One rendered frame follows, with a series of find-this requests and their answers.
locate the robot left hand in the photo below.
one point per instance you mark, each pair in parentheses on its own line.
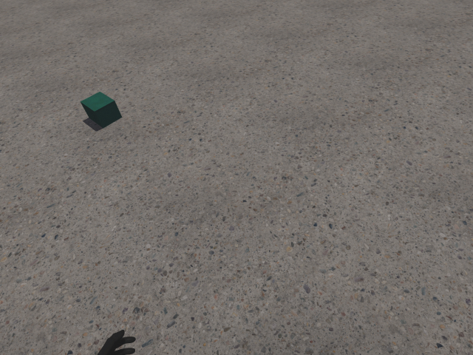
(116,341)

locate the carton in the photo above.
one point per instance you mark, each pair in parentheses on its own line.
(101,109)

